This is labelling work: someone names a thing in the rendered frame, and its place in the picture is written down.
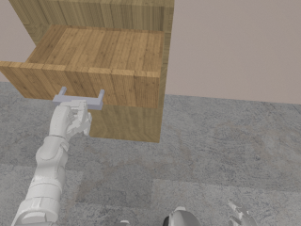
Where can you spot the right robot thigh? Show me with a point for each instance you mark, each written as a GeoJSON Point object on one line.
{"type": "Point", "coordinates": [182, 218]}

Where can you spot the drawer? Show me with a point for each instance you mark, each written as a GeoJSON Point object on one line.
{"type": "Point", "coordinates": [126, 63]}

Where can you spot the left robot forearm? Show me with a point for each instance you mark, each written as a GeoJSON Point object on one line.
{"type": "Point", "coordinates": [41, 203]}

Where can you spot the robot left hand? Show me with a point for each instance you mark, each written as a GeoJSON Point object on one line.
{"type": "Point", "coordinates": [65, 124]}

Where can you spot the cabinet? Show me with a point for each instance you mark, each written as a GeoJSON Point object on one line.
{"type": "Point", "coordinates": [113, 121]}

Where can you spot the robot right hand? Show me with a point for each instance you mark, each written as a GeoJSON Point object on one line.
{"type": "Point", "coordinates": [242, 214]}

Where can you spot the handle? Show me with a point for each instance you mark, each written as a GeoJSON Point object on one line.
{"type": "Point", "coordinates": [92, 103]}

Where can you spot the robot right shin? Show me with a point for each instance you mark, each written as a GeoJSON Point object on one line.
{"type": "Point", "coordinates": [179, 208]}

